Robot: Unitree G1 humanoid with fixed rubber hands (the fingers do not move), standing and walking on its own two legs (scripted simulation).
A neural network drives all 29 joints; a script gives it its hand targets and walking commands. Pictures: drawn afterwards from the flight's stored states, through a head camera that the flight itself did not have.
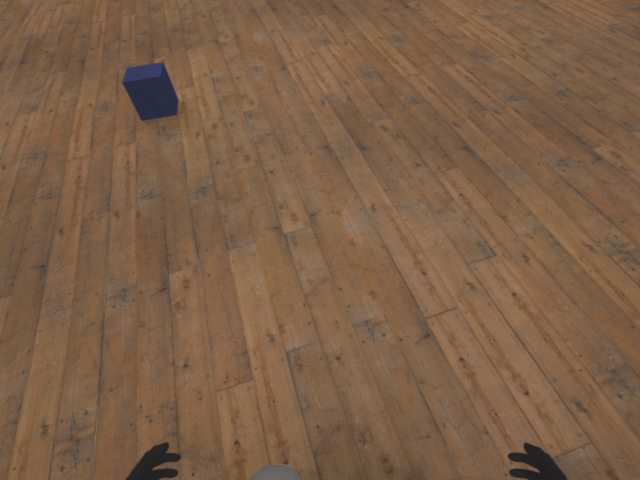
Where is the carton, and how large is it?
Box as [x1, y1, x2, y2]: [122, 62, 178, 120]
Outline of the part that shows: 162,62 130,67 126,69 122,82 142,120 176,114 178,100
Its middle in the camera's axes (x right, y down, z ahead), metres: -0.98 -0.84 +2.25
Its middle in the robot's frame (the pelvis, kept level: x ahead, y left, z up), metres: +2.14 +1.08 -0.65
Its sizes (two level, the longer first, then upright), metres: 0.209 0.167 0.244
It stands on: the floor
